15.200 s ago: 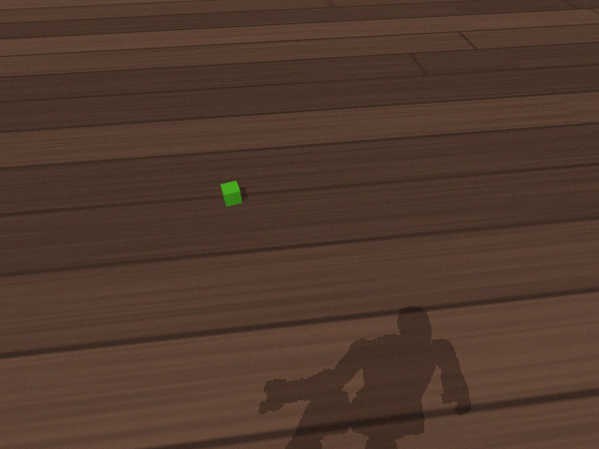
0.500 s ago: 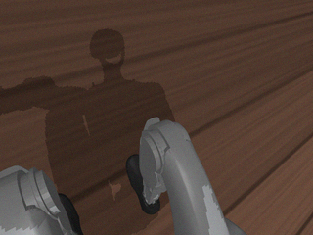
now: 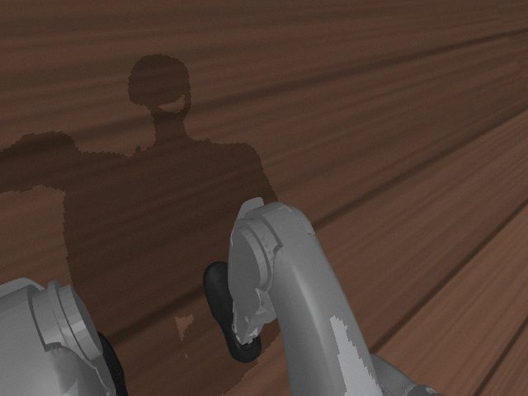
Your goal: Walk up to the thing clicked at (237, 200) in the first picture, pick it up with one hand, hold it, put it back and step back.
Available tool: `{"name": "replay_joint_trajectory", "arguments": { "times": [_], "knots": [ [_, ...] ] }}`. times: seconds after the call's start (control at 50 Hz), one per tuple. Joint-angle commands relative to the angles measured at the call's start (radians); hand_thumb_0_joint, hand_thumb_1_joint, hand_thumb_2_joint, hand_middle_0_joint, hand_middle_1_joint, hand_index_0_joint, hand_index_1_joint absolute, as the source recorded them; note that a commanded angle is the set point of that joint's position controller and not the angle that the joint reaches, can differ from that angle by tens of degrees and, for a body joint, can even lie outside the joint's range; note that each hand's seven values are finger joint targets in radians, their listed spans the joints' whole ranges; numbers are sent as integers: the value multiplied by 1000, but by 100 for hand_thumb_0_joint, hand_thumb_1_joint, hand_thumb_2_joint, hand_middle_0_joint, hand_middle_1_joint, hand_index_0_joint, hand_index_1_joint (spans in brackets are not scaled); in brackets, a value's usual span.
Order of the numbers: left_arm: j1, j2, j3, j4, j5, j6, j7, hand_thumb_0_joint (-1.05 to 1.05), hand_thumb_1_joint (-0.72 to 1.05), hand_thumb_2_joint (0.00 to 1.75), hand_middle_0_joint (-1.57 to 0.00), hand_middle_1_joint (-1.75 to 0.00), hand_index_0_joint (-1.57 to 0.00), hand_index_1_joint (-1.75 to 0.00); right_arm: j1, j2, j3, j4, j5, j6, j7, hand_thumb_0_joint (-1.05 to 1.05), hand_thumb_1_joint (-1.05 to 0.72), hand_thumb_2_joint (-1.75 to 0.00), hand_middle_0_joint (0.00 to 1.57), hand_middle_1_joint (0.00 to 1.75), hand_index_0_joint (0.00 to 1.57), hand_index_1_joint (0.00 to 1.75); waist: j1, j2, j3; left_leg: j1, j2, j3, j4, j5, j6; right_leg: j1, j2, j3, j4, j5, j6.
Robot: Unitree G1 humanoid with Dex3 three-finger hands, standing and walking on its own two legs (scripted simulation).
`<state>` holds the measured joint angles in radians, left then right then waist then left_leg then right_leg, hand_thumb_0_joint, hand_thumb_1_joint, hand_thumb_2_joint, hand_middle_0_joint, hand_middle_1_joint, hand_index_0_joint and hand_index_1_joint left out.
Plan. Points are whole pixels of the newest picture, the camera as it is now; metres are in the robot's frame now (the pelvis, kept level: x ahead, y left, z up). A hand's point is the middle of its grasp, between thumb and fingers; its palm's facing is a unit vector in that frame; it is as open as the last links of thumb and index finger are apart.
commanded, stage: close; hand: left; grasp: from above
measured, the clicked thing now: out of the picture +0.45 +0.32 -0.26
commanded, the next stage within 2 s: settle in 1.26 s
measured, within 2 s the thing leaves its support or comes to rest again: leaves its support in 1.68 s
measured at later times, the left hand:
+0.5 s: hand out of the picture +0.44 +0.33 -0.23, palm faces -0.39 -0.23 -0.89, open 12.5 cm
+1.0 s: hand out of the picture +0.44 +0.32 -0.23, palm faces -0.38 -0.22 -0.90, open 11.3 cm
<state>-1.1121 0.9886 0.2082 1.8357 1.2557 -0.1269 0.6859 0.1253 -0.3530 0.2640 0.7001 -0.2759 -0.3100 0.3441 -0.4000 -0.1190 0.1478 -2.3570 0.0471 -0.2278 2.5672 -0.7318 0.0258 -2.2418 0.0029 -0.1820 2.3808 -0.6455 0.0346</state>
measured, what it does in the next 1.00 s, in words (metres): stands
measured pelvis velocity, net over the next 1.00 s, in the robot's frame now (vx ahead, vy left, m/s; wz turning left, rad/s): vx -0.01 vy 0.00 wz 0.00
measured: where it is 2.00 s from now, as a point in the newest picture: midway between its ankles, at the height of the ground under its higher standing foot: (180, 364)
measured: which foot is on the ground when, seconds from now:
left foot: down 0.00-1.00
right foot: down 0.00-1.00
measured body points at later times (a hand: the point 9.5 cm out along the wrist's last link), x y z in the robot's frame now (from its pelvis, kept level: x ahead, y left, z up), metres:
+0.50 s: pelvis -0.01 +0.00 +0.00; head +0.27 +0.11 +0.34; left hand +0.46 +0.33 -0.18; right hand +0.02 -0.25 -0.05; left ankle +0.06 +0.12 -0.27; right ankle +0.12 -0.12 -0.27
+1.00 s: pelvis -0.01 +0.00 +0.01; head +0.27 +0.11 +0.34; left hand +0.45 +0.33 -0.18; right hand +0.03 -0.25 -0.04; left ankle +0.06 +0.12 -0.27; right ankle +0.12 -0.12 -0.27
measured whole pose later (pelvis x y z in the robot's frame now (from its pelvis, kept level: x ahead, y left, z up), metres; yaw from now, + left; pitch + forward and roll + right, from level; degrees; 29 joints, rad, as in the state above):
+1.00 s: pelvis -0.01 +0.00 +0.01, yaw +0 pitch +27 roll -14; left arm -1.13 1.02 0.18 1.87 1.21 -0.14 0.68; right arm 0.13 -0.38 0.29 0.67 -0.26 -0.33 0.33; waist -0.40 -0.12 0.19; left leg -2.34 0.06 -0.23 2.54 -0.71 0.03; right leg -2.23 0.01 -0.18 2.35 -0.61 0.04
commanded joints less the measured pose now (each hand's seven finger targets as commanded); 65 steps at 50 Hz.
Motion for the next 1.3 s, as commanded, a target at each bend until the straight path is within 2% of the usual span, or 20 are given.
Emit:
{"name": "replay_joint_trajectory", "arguments": {
  "times": [0.0, 0.08, 0.18, 0.24, 0.28, 0.34, 0.42, 0.44, 0.48, 0.54, 0.58, 0.68, 0.74, 0.8, 0.9, 1.02, 1.08, 1.1, 1.2, 1.28],
  "knots": [
    [-267, 236, 18, -81, -23, 25, 46, 0, -38, 88, -23, -86, -21, -87, 202, -345, -89, 17, 9, -9, 5, 0, -89, -90, 20, 30, 20, 30, -63, 511, -569, 469, 8, 76, -281, 233, -21, 329, 65, -84, -193, 253, -48],
    [-276, 261, 31, -100, -48, 33, 22, 0, -34, 85, -25, -85, -24, -86, 209, -344, -81, 15, 13, -20, 4, 0, -89, -90, 20, 30, 20, 30, -57, 506, -593, 479, 6, 73, -280, 221, -17, 341, 59, -84, -200, 232, -45],
    [-265, 239, -14, -97, -64, 21, -15, 0, -28, 81, -30, -81, -29, -82, 196, -330, -71, 4, 19, -26, -1, 0, -89, -90, 20, 30, 20, 30, -66, 457, -571, 441, 3, 73, -266, 173, -7, 351, 57, -82, -206, 203, -40],
    [-269, 264, -6, -129, -69, 6, -18, 0, -25, 78, -32, -78, -31, -79, 215, -332, -68, 8, 24, -20, -8, 0, -89, -90, 20, 30, 20, 30, -60, 479, -595, 458, 5, 75, -270, 197, -8, 373, 58, -80, -217, 219, -42],
    [-266, 277, -1, -153, -64, -3, -10, 0, -24, 80, -34, -78, -32, -79, 216, -331, -66, 10, 25, -16, -12, 0, -89, -90, 20, 30, 20, 30, -43, 494, -632, 479, 9, 71, -271, 227, -14, 384, 65, -83, -211, 244, -43],
    [-231, 239, -32, -100, -66, -7, -11, 0, -17, 78, -38, -77, -37, -78, 210, -327, -62, 11, 23, -15, -11, 0, -89, -90, 20, 30, 20, 30, -60, 473, -591, 443, 9, 81, -262, 217, -9, 397, 74, -79, -214, 249, -43],
    [-227, 240, -30, -92, -76, -11, -4, 0, -15, 73, -39, -74, -39, -74, 219, -344, -71, 17, 25, -17, -17, 0, -89, -90, 20, 30, 20, 30, -57, 462, -570, 433, 8, 80, -270, 199, -9, 380, 75, -83, -227, 229, -43],
    [-220, 269, -16, -97, -72, -12, -1, 0, -14, 75, -41, -73, -40, -74, 219, -334, -60, 13, 27, -16, -18, 0, -89, -90, 20, 30, 20, 30, -46, 463, -568, 432, 9, 81, -273, 201, -9, 389, 75, -81, -234, 228, -43],
    [-208, 250, -17, -100, -66, -13, 1, 0, -10, 75, -43, -74, -42, -74, 216, -333, -64, 9, 24, -17, -20, 0, -89, -90, 20, 30, 20, 30, -41, 474, -585, 446, 8, 74, -281, 198, -14, 378, 74, -88, -225, 220, -47],
    [-218, 221, -44, -83, -61, -12, -2, 0, -6, 74, -45, -74, -45, -74, 197, -331, -65, 1, 24, -22, -18, 0, -89, -90, 20, 30, 20, 30, -61, 451, -534, 429, 9, 66, -287, 146, -14, 340, 68, -93, -218, 184, -45],
    [-230, 255, -19, -121, -57, -16, 5, 0, -5, 73, -46, -73, -46, -73, 213, -345, -74, 2, 27, -18, -20, 0, -89, -90, 20, 30, 20, 30, -47, 474, -574, 456, 10, 64, -297, 170, -16, 354, 71, -91, -226, 199, -48],
    [-226, 215, -40, -76, -48, -14, 14, 0, 4, 71, -54, -68, -54, -69, 191, -336, -63, -11, 26, -28, -13, 0, -89, -90, 20, 30, 20, 30, -65, 440, -511, 433, 11, 53, -295, 160, -18, 318, 64, -98, -210, 195, -44],
    [-251, 259, -23, -96, -42, -14, 24, 0, 8, 69, -57, -66, -56, -67, 206, -355, -75, -7, 25, -27, -19, 0, -89, -90, 20, 30, 20, 30, -58, 467, -531, 441, 9, 67, -301, 149, -16, 333, 67, -88, -229, 184, -46],
    [-222, 258, -17, -74, -39, -5, 29, 0, 12, 70, -60, -68, -59, -68, 209, -348, -73, -12, 23, -18, -21, 0, -89, -90, 20, 30, 20, 30, -55, 443, -555, 428, 8, 76, -294, 161, -12, 372, 75, -79, -242, 197, -44],
    [-247, 225, -41, -75, -53, 4, 30, 0, 22, 74, -66, -71, -66, -72, 196, -350, -75, -11, 22, -27, -17, 0, -89, -90, 20, 30, 20, 30, -77, 452, -536, 451, 12, 63, -298, 158, -18, 348, 67, -88, -229, 203, -42],
    [-251, 258, -23, -79, -56, 7, 28, 0, 25, 76, -71, -68, -70, -69, 221, -351, -73, -10, 24, -22, -19, 0, -89, -90, 20, 30, 20, 30, -67, 453, -552, 444, 11, 70, -301, 172, -14, 375, 70, -79, -247, 209, -43],
    [-241, 230, -29, -78, -64, 8, 22, 0, 28, 77, -72, -71, -71, -72, 209, -337, -70, -14, 27, -24, -16, 0, -89, -90, 20, 30, 20, 30, -60, 446, -540, 442, 10, 61, -300, 166, -16, 345, 65, -88, -233, 201, -43],
    [-232, 225, -38, -78, -63, 9, 18, 0, 29, 75, -71, -71, -71, -71, 217, -340, -71, -15, 23, -22, -15, 0, -89, -90, 20, 30, 20, 30, -72, 454, -551, 457, 10, 66, -301, 180, -16, 368, 68, -85, -238, 216, -43],
    [-252, 259, -26, -97, -65, 5, 11, 0, 30, 79, -75, -70, -73, -71, 220, -342, -68, -14, 29, -16, -18, 0, -89, -90, 20, 30, 20, 30, -63, 450, -550, 436, 8, 70, -293, 174, -10, 364, 64, -80, -242, 206, -42],
    [-238, 244, -29, -89, -69, 2, 4, 0, 33, 80, -76, -72, -75, -73, 223, -346, -73, -11, 26, -13, -23, 0, -89, -90, 20, 30, 20, 30, -62, 478, -548, 460, 8, 63, -315, 170, -18, 351, 63, -87, -235, 199, -48]
  ]
}}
